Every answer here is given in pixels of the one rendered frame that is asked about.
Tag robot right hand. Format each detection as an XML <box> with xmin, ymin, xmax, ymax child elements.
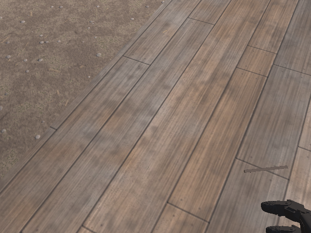
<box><xmin>260</xmin><ymin>199</ymin><xmax>311</xmax><ymax>233</ymax></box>

